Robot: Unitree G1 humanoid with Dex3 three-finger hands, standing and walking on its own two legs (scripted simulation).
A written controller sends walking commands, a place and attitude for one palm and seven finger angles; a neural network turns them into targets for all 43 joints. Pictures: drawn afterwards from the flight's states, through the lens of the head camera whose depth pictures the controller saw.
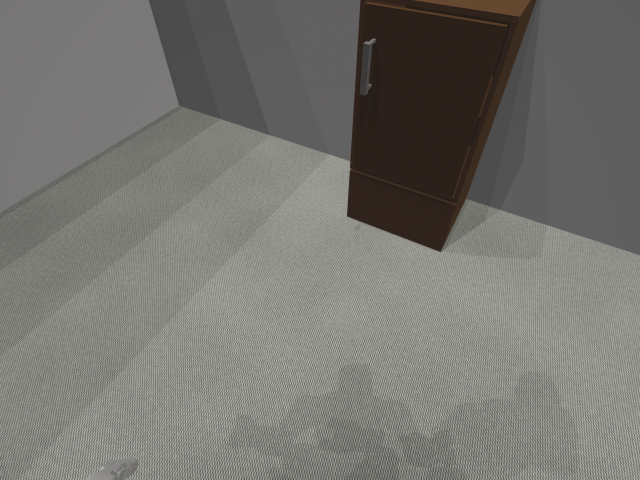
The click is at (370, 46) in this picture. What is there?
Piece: cupboard door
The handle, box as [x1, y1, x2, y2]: [360, 38, 375, 95]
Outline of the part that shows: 373,38 368,42 366,41 363,43 360,94 364,95 367,93 367,90 371,86 371,84 368,83 371,45 375,42 375,39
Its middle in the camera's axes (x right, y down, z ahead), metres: +0.15 -0.55 +1.23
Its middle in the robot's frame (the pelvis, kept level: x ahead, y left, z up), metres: +1.29 -0.09 -0.04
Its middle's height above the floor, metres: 0.73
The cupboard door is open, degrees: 0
